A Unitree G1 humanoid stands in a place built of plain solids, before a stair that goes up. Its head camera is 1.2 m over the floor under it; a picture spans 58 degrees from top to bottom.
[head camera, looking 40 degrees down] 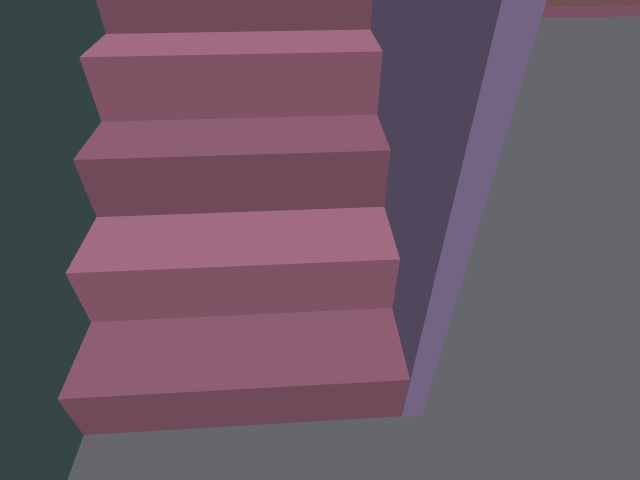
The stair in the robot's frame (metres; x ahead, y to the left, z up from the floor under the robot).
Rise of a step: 0.20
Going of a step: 0.25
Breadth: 0.90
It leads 4 degrees to the left of straight ahead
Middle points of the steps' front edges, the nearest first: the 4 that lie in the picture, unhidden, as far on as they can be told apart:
0.61 0.21 0.19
0.85 0.23 0.39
1.10 0.24 0.59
1.35 0.26 0.79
